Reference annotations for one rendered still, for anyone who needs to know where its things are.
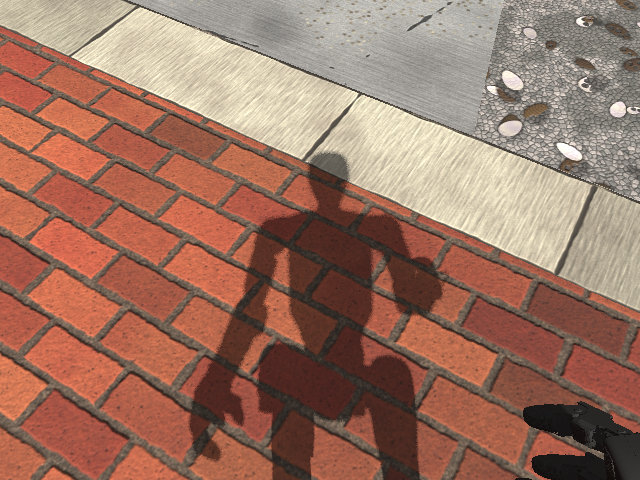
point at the robot right hand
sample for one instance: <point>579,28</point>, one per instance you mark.
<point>593,428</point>

